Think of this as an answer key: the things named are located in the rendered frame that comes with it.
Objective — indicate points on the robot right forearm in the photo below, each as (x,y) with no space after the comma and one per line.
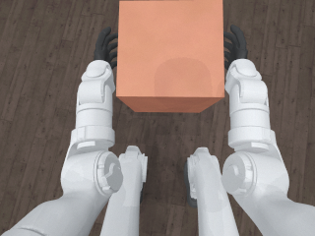
(250,128)

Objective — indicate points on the robot right upper arm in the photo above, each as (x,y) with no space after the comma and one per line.
(259,183)

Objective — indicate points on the robot left foot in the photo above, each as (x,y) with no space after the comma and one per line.
(141,193)

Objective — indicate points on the robot left upper arm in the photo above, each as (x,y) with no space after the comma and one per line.
(88,181)

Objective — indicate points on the robot right foot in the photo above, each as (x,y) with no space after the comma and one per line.
(192,202)

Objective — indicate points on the left robot hand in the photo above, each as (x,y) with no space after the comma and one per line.
(102,48)

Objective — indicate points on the robot left forearm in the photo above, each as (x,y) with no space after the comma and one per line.
(94,111)

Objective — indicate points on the carton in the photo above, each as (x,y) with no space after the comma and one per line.
(170,55)

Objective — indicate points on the robot foot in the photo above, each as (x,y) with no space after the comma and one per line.
(192,202)
(141,193)

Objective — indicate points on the right robot hand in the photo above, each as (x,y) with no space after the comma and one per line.
(237,47)

